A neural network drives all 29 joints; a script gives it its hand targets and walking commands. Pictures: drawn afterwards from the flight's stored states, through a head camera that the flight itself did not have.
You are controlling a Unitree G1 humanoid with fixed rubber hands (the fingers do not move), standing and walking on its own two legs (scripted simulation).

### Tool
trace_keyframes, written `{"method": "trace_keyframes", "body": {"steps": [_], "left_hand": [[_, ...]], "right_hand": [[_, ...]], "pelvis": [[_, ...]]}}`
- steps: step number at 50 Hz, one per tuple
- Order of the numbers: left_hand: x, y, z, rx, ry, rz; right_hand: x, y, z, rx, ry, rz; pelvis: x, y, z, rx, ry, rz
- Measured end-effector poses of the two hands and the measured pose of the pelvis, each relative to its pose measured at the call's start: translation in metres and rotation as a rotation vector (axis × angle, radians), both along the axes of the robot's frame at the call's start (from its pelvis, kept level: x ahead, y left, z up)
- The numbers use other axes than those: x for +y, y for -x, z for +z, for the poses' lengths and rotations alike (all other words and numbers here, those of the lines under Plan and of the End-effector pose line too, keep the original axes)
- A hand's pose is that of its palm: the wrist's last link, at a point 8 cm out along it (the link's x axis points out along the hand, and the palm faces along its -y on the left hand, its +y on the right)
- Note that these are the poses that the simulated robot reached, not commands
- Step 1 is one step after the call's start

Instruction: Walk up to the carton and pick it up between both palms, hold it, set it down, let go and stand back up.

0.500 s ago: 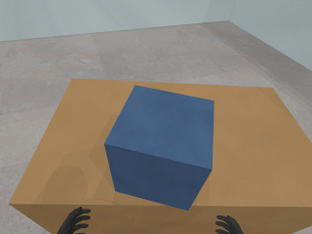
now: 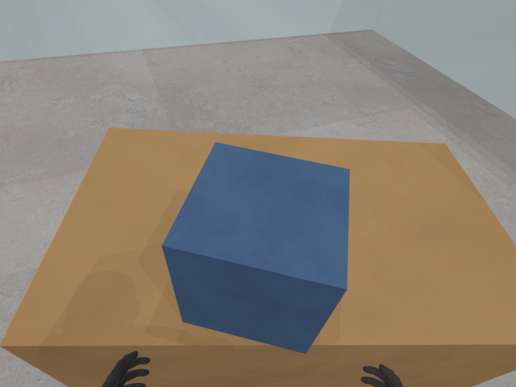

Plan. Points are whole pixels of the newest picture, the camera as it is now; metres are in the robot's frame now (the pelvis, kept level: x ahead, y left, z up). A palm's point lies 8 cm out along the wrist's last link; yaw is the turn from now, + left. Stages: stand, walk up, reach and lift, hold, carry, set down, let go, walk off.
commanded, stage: let go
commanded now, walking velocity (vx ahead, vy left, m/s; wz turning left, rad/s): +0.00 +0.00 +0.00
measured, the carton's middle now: (261, 249) +0.37 +0.00 +0.00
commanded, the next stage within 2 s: stand in 0.24 s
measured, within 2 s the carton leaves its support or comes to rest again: neither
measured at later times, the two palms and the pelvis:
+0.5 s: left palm out of the picture +0.03 +0.24 -0.13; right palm out of the picture +0.04 -0.22 -0.14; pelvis -0.02 +0.00 -0.01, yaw +4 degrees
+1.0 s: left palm out of the picture -0.12 +0.19 -0.15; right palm out of the picture -0.06 -0.21 -0.15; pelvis -0.06 +0.00 +0.00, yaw +5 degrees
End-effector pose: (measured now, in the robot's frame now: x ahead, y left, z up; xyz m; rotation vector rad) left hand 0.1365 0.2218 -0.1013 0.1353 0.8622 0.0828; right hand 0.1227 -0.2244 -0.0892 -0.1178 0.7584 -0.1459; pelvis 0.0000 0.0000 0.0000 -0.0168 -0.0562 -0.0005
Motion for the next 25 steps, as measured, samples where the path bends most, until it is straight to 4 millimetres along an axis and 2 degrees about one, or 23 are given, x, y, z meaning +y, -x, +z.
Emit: {"method": "trace_keyframes", "body": {"steps": [12, 15, 19, 25], "left_hand": [[0.002, 0.002, 0.001, 0.013, -0.013, 0.008], [0.005, 0.010, -0.001, 0.024, -0.052, -0.024], [0.012, 0.038, -0.009, 0.073, -0.057, 0.020], [0.019, 0.104, -0.028, 0.232, -0.059, 0.109]], "right_hand": [[0.000, 0.000, 0.000, -0.002, -0.001, 0.011], [-0.001, 0.010, -0.012, 0.115, 0.014, 0.032], [-0.002, 0.036, -0.035, 0.301, 0.014, 0.049], [0.000, 0.080, -0.053, 0.462, 0.002, 0.051]], "pelvis": [[-0.001, 0.009, -0.001, -0.006, -0.006, -0.007], [0.000, 0.012, -0.003, 0.017, -0.004, 0.015], [0.001, 0.016, -0.006, 0.026, -0.004, 0.039], [0.003, 0.023, -0.008, 0.027, -0.005, 0.064]]}}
